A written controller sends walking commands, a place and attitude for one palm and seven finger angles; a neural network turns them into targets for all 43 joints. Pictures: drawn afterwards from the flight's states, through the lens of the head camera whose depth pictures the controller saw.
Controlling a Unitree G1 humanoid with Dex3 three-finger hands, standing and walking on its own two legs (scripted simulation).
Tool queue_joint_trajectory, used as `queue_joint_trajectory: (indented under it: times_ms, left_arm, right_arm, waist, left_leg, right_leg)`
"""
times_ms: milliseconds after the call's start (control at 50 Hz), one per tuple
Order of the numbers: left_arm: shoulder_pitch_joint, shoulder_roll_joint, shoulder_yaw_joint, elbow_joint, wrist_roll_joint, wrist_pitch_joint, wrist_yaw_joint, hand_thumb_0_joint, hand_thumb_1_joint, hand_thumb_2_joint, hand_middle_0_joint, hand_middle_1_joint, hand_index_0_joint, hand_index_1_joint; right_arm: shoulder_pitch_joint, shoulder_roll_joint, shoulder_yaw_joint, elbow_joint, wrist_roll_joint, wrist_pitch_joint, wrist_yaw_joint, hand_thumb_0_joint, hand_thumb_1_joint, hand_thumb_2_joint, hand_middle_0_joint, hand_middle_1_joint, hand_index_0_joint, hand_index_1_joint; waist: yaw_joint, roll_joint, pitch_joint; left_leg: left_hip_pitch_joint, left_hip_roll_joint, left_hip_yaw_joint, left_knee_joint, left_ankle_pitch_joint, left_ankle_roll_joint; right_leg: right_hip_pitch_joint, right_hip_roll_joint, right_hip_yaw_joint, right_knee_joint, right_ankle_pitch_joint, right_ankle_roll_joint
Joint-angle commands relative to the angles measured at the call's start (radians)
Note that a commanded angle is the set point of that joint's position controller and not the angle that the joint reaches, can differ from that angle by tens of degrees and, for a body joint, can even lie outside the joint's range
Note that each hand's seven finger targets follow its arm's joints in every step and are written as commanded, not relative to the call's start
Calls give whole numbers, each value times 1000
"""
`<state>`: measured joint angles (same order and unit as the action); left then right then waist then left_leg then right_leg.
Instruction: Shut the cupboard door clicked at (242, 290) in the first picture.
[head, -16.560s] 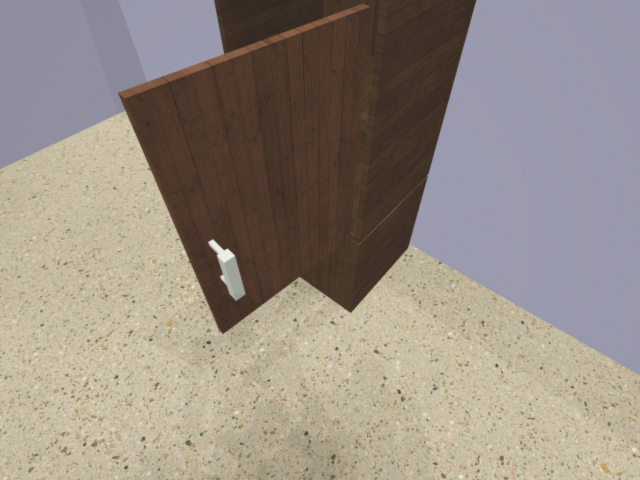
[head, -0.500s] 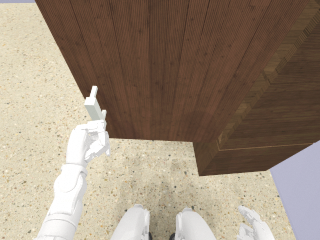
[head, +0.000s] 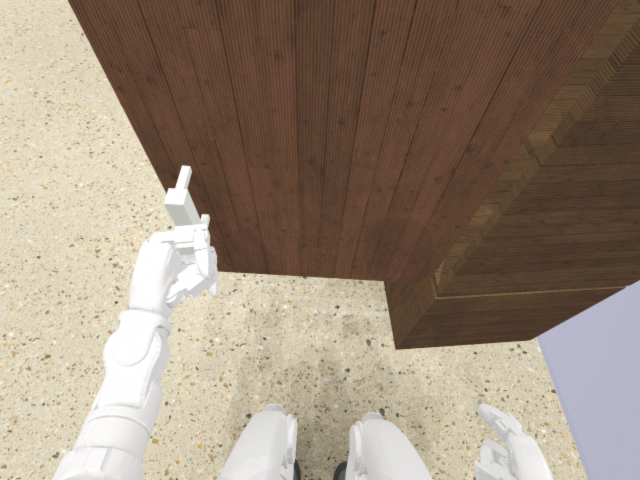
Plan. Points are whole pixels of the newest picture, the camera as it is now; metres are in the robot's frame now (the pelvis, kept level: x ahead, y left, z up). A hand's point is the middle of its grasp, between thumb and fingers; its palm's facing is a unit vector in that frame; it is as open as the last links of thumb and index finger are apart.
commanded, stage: push the door shut along its arc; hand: left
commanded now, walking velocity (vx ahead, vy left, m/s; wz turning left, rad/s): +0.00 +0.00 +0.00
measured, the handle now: (192, 212) +0.44 +0.19 +0.02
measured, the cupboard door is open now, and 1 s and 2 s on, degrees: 83 68 53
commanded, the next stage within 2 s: pull the fist back off the door in 1.68 s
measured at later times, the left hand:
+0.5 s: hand (220, 231) +0.41 +0.15 +0.02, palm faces -0.20 -0.98 -0.05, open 3.1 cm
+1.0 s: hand (263, 191) +0.48 +0.11 +0.03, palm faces -0.34 -0.94 -0.04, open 3.1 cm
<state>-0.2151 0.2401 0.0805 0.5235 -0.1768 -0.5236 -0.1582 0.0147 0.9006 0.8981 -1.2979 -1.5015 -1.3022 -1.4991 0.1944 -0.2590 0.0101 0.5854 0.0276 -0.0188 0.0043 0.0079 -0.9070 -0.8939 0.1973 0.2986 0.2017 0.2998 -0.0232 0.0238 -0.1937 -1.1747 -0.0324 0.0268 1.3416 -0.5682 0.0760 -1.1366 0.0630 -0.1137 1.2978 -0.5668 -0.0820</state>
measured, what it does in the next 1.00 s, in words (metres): stands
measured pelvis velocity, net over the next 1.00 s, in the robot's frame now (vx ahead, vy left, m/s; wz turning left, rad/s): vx -0.01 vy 0.02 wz -0.03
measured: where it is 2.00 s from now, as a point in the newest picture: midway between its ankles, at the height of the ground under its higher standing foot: outside the picture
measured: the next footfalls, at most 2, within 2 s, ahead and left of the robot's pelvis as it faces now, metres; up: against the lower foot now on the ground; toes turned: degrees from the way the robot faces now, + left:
none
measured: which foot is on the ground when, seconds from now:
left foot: down 0.00-1.00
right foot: down 0.00-1.00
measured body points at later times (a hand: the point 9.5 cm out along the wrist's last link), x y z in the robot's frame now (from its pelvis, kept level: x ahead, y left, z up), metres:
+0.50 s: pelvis -0.01 +0.01 -0.01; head +0.11 +0.03 +0.42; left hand +0.42 +0.21 +0.03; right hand +0.09 -0.26 -0.12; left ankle +0.03 +0.07 -0.61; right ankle +0.03 -0.08 -0.61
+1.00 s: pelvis -0.01 +0.02 -0.02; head +0.14 +0.04 +0.41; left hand +0.49 +0.16 +0.03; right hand +0.03 -0.25 -0.13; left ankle +0.03 +0.07 -0.61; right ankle +0.03 -0.08 -0.61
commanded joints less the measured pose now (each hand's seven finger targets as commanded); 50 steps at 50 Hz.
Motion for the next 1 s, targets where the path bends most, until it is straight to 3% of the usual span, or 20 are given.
queue_joint_trajectory:
  times_ms: [0,100,300,320,340,440,520,580,620,700,720,740,760,840,860,880,920,980]
  left_arm:
    - [-291,129,55,-125,-21,-55,-41,0,900,900,-1300,-1500,-1300,-1500]
    - [-379,150,64,-54,-26,-10,-84,0,900,900,-1300,-1500,-1300,-1500]
    - [-652,148,34,81,-12,-40,-119,0,900,900,-1300,-1500,-1300,-1500]
    - [-706,155,28,76,-8,-46,-123,0,900,900,-1300,-1500,-1300,-1500]
    - [-706,157,39,103,-8,-46,-128,0,900,900,-1300,-1500,-1300,-1500]
    - [-793,168,34,168,-6,-33,-156,0,900,900,-1300,-1500,-1300,-1500]
    - [-892,182,45,227,-11,-28,-163,0,900,900,-1300,-1500,-1300,-1500]
    - [-924,219,70,269,4,-41,-160,0,900,900,-1300,-1500,-1300,-1500]
    - [-971,201,50,275,12,-53,-162,0,900,900,-1300,-1500,-1300,-1500]
    - [-1007,195,42,342,25,-50,-168,0,900,900,-1300,-1500,-1300,-1500]
    - [-1042,202,45,333,21,-51,-173,0,900,900,-1300,-1500,-1300,-1500]
    - [-1039,240,76,338,27,-52,-174,0,900,900,-1300,-1500,-1300,-1500]
    - [-1036,212,50,342,30,-46,-180,0,900,900,-1300,-1500,-1300,-1500]
    - [-1053,254,99,344,26,-35,-180,0,900,900,-1300,-1500,-1300,-1500]
    - [-1070,216,64,336,27,-30,-184,0,900,900,-1300,-1500,-1300,-1500]
    - [-1064,256,98,369,33,-24,-180,0,900,900,-1300,-1500,-1300,-1500]
    - [-1101,268,109,394,39,-17,-174,0,900,900,-1300,-1500,-1300,-1500]
    - [-1116,280,118,428,54,-6,-168,0,900,900,-1300,-1500,-1300,-1500]
  right_arm:
    - [53,-152,-62,-90,4,-30,-9,0,-900,-900,200,300,200,300]
    - [74,-157,-60,-96,13,-14,-8,0,-900,-900,200,300,200,300]
    - [109,-174,-62,-57,13,-17,-10,0,-900,-900,200,300,200,300]
    - [120,-179,-63,-49,13,-20,-11,0,-900,-900,200,300,200,300]
    - [123,-179,-64,-45,12,-21,-10,0,-900,-900,200,300,200,300]
    - [149,-191,-66,-31,14,-15,-6,0,-900,-900,200,300,200,300]
    - [171,-199,-64,-20,13,-9,-5,0,-900,-900,200,300,200,300]
    - [176,-203,-62,-15,12,-3,-2,0,-900,-900,200,300,200,300]
    - [189,-204,-64,-13,9,-4,2,0,-900,-900,200,300,200,300]
    - [207,-212,-66,0,6,6,6,0,-900,-900,200,300,200,300]
    - [216,-213,-65,2,3,3,7,0,-900,-900,200,300,200,300]
    - [220,-218,-68,5,3,7,7,0,-900,-900,200,300,200,300]
    - [221,-215,-66,1,5,11,9,0,-900,-900,200,300,200,300]
    - [243,-218,-68,2,0,23,15,0,-900,-900,200,300,200,300]
    - [238,-213,-67,0,1,25,18,0,-900,-900,200,300,200,300]
    - [246,-216,-66,6,0,31,17,0,-900,-900,200,300,200,300]
    - [258,-215,-63,7,-1,36,16,0,-900,-900,200,300,200,300]
    - [261,-213,-59,4,-5,42,20,0,-900,-900,200,300,200,300]
  waist:
    - [-36,16,-381]
    - [-45,6,-375]
    - [-102,10,-349]
    - [-111,22,-365]
    - [-101,42,-393]
    - [-109,90,-455]
    - [-133,82,-429]
    - [-130,76,-422]
    - [-142,106,-444]
    - [-163,96,-434]
    - [-169,117,-452]
    - [-157,120,-474]
    - [-161,135,-485]
    - [-154,138,-523]
    - [-169,152,-529]
    - [-165,128,-496]
    - [-184,94,-474]
    - [-184,113,-469]
  left_leg:
    - [248,32,-105,-161,266,-46]
    - [232,34,-106,-164,259,-42]
    - [242,37,-136,-155,170,-38]
    - [262,39,-145,-154,176,-37]
    - [277,38,-146,-153,182,-39]
    - [347,42,-173,-162,228,-46]
    - [354,45,-195,-171,211,-45]
    - [341,48,-198,-171,197,-48]
    - [375,51,-214,-168,221,-52]
    - [385,59,-234,-168,213,-55]
    - [396,57,-232,-159,238,-53]
    - [407,60,-235,-159,254,-58]
    - [429,62,-243,-160,281,-61]
    - [479,71,-258,-155,377,-72]
    - [474,68,-249,-147,368,-67]
    - [447,71,-249,-150,348,-67]
    - [398,66,-236,-133,338,-54]
    - [364,64,-220,-117,333,-50]
  right_leg:
    - [227,-38,159,-182,271,45]
    - [233,-40,166,-191,266,45]
    - [103,-35,147,-190,143,41]
    - [89,-33,142,-182,148,39]
    - [86,-34,141,-178,149,38]
    - [47,-28,120,-157,177,31]
    - [0,-24,106,-151,165,30]
    - [-8,-23,106,-145,154,29]
    - [-43,-21,100,-129,168,26]
    - [-80,-21,95,-126,167,29]
    - [-85,-20,93,-120,177,27]
    - [-78,-21,93,-116,184,26]
    - [-90,-21,89,-110,197,25]
    - [-94,-20,81,-100,236,26]
    - [-97,-19,86,-107,234,29]
    - [-92,-18,85,-107,229,28]
    - [-81,-13,88,-106,226,30]
    - [-82,-12,92,-104,222,30]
